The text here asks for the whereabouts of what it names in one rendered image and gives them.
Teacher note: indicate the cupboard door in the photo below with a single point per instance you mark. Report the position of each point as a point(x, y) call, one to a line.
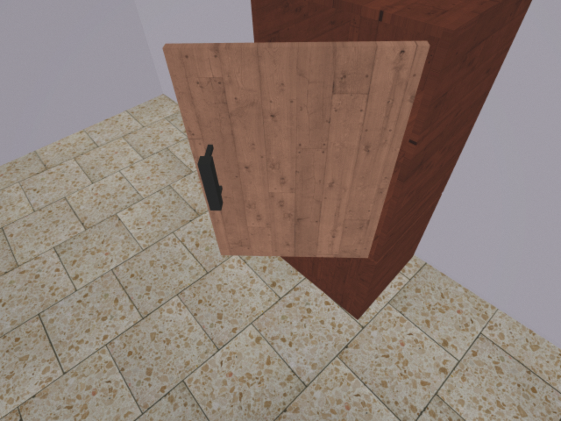
point(305, 134)

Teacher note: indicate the handle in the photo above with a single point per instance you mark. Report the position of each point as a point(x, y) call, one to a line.
point(209, 180)

